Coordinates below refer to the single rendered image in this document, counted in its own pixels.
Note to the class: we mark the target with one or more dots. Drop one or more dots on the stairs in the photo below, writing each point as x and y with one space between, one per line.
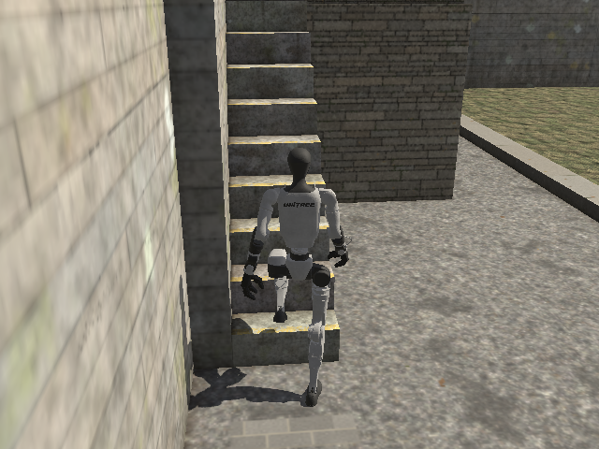
271 111

